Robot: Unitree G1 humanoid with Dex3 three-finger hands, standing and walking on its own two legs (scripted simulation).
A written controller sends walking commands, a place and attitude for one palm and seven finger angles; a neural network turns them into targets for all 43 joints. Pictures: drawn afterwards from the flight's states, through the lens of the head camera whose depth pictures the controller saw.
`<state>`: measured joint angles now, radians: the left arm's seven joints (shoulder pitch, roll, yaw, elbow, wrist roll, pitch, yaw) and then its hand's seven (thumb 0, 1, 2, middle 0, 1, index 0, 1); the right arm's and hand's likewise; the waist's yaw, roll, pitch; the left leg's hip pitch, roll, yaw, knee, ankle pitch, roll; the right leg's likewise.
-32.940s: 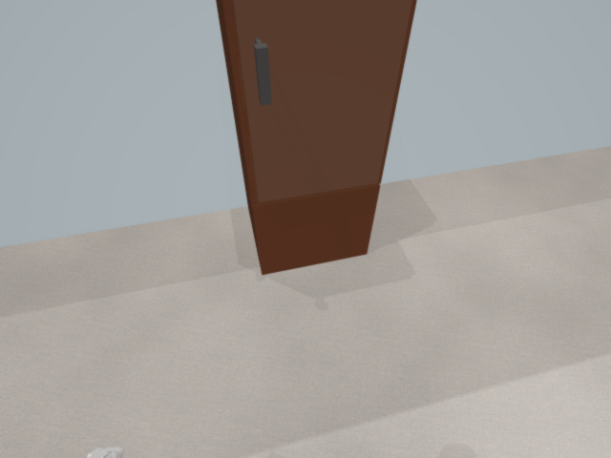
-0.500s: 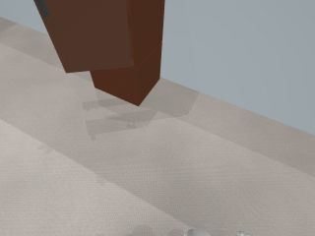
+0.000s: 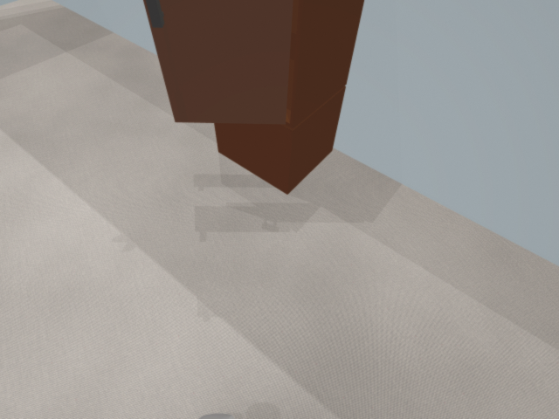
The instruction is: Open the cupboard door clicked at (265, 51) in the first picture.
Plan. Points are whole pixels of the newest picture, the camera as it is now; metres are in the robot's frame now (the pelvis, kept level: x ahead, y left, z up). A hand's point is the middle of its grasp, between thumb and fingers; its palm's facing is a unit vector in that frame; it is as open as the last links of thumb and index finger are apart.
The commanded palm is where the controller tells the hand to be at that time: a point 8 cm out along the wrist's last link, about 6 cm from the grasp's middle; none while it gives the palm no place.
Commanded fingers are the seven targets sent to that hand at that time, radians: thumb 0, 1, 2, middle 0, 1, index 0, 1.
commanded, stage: take the last steps up to it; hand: left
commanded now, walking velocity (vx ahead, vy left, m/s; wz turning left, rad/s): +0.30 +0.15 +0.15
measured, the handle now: out of the picture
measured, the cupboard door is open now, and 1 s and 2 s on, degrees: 39 39 39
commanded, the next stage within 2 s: come to a stop and stand still in 1.28 s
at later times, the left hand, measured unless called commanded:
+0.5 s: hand (177, 345) +0.24 +0.20 -0.16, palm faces -0.01 -0.98 -0.19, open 7.4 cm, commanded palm none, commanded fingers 0.00 0.90 0.90 -0.20 -0.30 -0.20 -0.30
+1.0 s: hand (153, 363) +0.22 +0.24 -0.19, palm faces +0.19 -0.97 -0.14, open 7.3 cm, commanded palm none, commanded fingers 0.00 0.90 0.90 -0.20 -0.30 -0.20 -0.30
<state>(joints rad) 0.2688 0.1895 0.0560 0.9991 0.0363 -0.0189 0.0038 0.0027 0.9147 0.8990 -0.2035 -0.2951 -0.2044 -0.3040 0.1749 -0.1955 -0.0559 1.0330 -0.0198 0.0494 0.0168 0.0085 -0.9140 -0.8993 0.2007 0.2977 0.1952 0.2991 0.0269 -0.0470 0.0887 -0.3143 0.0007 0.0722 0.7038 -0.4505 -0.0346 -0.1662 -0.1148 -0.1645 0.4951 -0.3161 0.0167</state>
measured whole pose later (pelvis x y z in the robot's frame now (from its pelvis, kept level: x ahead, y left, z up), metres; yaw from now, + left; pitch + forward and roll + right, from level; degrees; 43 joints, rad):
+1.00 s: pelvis +0.30 +0.09 -0.01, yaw +5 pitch -1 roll +0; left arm 0.40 0.14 0.05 1.15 0.03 -0.04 -0.01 0.00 0.91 0.90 -0.20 -0.29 -0.20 -0.30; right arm 0.11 -0.19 -0.05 1.00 -0.04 -0.05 0.02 0.00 -0.91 -0.90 0.20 0.30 0.19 0.30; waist 0.05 -0.02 0.06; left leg -0.37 0.05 0.12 0.52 -0.14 0.02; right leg -0.09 -0.11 -0.15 0.58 -0.43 0.03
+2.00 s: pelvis +0.49 +0.11 -0.01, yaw -1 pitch +0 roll +0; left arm 0.27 0.17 0.01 1.04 0.03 0.00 0.05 0.00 0.91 0.90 -0.20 -0.29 -0.20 -0.30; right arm 0.16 -0.19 -0.04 1.00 -0.01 0.02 -0.02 0.01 -0.92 -0.90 0.20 0.30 0.20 0.30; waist 0.01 0.02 0.06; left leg -0.26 0.04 0.09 0.55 -0.28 0.00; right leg -0.21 0.00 -0.06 0.54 -0.32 -0.02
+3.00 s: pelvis +0.44 +0.15 +0.00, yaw +0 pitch -1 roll -1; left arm 0.38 0.12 -0.01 1.08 0.03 0.00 0.03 0.00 0.91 0.90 -0.20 -0.29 -0.20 -0.30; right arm 0.31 -0.13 0.00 1.10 -0.02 0.00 -0.02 0.01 -0.92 -0.90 0.20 0.30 0.20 0.30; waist 0.01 -0.02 0.00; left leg -0.29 0.00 0.08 0.48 -0.17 0.05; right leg -0.23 -0.04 -0.06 0.47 -0.21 0.02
